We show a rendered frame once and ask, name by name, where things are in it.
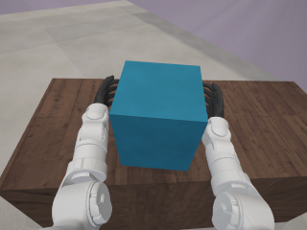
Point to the robot left upper arm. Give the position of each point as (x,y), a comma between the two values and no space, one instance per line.
(81,206)

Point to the carton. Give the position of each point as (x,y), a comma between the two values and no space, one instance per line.
(158,115)

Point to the pedestal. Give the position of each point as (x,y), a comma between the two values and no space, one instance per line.
(267,120)

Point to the robot left hand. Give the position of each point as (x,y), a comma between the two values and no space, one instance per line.
(103,96)

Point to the robot right upper arm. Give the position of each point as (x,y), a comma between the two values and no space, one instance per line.
(237,211)

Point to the right robot forearm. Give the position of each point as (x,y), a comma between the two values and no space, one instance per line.
(222,160)

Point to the robot right hand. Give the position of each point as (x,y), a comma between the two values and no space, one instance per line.
(215,107)

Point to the left robot forearm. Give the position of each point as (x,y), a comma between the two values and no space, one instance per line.
(89,159)

